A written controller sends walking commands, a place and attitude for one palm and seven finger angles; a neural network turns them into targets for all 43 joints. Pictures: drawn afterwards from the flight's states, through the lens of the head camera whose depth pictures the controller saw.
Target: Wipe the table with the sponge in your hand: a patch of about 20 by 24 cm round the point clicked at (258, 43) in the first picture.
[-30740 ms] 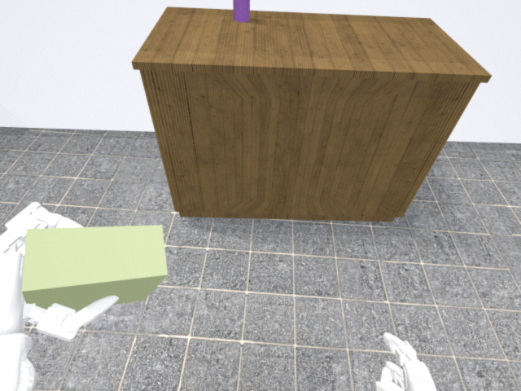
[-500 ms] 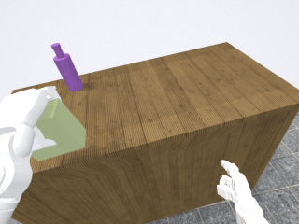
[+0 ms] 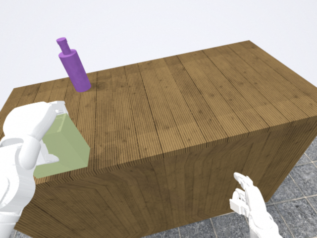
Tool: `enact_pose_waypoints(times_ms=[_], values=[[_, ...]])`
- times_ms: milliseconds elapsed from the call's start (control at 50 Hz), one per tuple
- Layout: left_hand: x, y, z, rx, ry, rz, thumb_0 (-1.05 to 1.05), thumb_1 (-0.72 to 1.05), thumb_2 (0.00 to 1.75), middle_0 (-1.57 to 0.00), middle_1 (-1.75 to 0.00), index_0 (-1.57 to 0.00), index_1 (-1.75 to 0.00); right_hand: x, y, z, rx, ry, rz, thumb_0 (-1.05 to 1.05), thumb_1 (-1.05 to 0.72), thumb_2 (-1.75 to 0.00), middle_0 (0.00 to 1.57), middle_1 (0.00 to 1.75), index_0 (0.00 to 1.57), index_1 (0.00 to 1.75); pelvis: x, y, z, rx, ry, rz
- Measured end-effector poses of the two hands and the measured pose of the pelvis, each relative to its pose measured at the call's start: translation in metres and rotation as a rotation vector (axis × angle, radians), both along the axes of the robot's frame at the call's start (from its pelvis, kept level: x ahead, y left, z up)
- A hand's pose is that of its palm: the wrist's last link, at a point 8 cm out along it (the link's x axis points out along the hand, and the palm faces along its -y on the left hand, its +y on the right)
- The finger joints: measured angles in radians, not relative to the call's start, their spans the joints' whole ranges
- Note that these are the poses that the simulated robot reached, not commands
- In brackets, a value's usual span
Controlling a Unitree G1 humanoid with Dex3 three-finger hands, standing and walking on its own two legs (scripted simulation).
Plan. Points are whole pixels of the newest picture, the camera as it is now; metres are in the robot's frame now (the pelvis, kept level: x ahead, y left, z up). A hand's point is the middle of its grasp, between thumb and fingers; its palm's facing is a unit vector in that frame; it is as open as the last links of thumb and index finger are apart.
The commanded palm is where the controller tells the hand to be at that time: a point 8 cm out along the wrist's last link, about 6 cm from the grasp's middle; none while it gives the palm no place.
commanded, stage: move the sponge above the wiping area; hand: left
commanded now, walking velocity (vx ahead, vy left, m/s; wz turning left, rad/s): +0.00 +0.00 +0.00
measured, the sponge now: (56, 152) +0.24 +0.30 +0.12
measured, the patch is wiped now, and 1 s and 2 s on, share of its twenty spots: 0.00 0.00 0.00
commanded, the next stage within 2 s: none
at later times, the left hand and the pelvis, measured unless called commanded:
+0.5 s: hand (51, 127) +0.28 +0.31 +0.17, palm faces +0.05 -0.04 -1.00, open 10.4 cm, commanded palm +0.23 +0.32 +0.26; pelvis +0.01 +0.02 +0.01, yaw +0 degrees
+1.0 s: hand (47, 119) +0.30 +0.33 +0.18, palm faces +0.06 +0.00 -1.00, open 10.4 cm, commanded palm +0.26 +0.33 +0.24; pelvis +0.01 +0.01 +0.01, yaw +1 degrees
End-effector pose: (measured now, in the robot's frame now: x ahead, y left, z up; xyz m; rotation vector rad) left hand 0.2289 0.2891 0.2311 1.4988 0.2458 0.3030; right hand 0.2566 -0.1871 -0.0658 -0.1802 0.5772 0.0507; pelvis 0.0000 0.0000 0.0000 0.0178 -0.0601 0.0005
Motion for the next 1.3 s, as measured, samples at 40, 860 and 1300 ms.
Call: enact_pose_waypoints(times_ms=[40,860,1300], values=[[0.002,0.001,-0.001,0.014,-0.003,-0.021,0.00,-0.54,1.03,-0.73,-1.32,-0.72,-1.33,0.000,0.006,0.001,-0.006,0.000,0.013,0.01,-0.91,-0.90,0.20,0.30,0.20,0.30,0.000,0.002,0.001,-0.002,-0.002,0.002],[0.032,0.041,-0.028,0.031,0.132,0.048,-0.01,-0.53,1.03,-0.73,-1.32,-0.72,-1.33,-0.002,0.012,-0.004,-0.049,0.070,0.007,0.01,-0.91,-0.90,0.20,0.30,0.20,0.30,0.008,0.016,0.005,-0.017,0.020,0.036],[0.054,0.057,-0.026,0.042,0.138,0.040,0.00,-0.53,1.03,-0.72,-1.33,-0.71,-1.34,-0.030,-0.020,-0.016,-0.081,0.151,-0.075,0.01,-0.91,-0.90,0.20,0.30,0.20,0.30,0.016,0.013,0.004,-0.020,0.036,0.024]])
